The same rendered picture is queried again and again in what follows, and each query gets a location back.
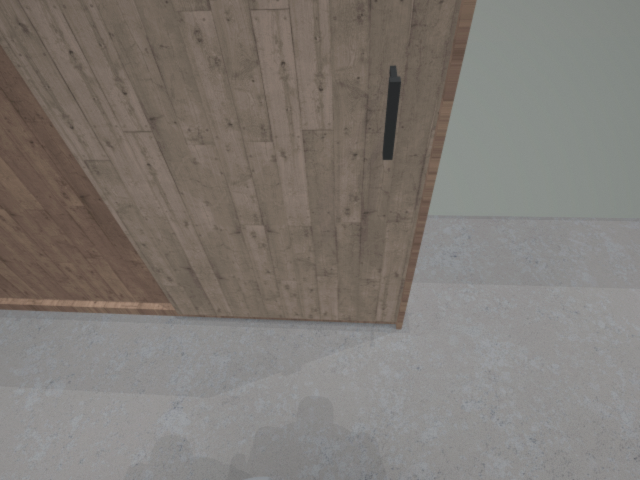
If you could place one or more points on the handle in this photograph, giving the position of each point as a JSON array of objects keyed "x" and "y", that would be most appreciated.
[{"x": 391, "y": 113}]

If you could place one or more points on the wardrobe door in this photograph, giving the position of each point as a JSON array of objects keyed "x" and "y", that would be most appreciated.
[
  {"x": 239, "y": 143},
  {"x": 58, "y": 239}
]

